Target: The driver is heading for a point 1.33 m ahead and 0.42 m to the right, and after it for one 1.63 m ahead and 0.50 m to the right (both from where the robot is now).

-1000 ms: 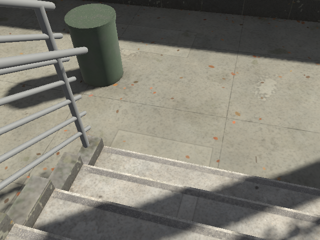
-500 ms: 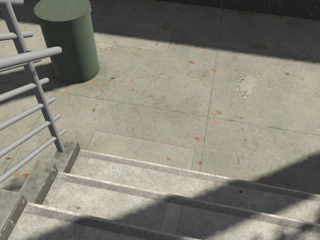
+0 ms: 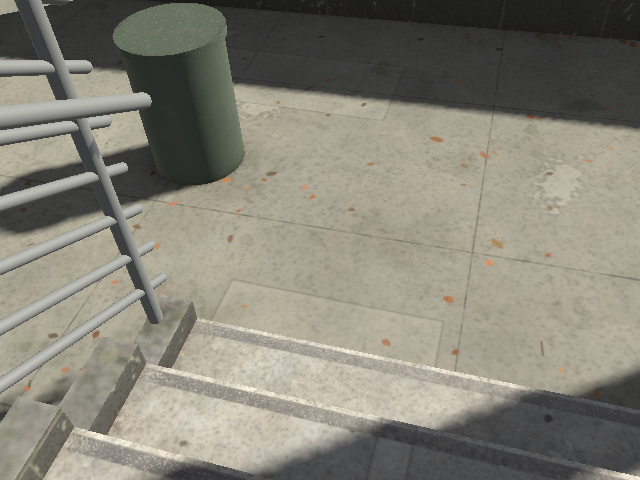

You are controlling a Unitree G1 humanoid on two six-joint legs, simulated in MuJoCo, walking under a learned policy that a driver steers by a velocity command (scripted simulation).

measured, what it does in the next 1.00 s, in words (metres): walks ahead: left foot, then right foot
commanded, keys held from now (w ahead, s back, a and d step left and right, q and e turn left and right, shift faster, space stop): no key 0.38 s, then w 0.62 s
